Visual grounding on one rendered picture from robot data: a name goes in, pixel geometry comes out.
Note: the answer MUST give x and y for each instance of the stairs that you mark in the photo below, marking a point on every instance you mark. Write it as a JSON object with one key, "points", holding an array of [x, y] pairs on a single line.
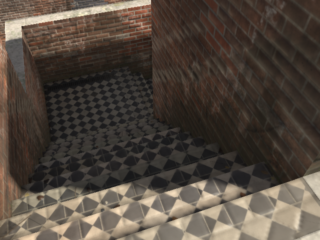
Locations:
{"points": [[145, 87], [116, 181]]}

